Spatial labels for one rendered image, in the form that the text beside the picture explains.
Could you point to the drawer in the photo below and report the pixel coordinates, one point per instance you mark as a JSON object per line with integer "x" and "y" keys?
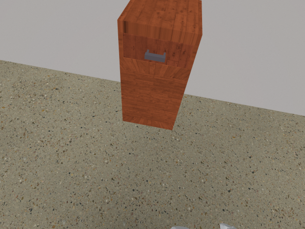
{"x": 177, "y": 54}

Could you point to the cabinet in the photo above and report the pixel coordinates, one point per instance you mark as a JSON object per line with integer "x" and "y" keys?
{"x": 152, "y": 92}

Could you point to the handle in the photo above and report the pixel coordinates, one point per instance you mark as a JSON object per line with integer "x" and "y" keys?
{"x": 154, "y": 57}

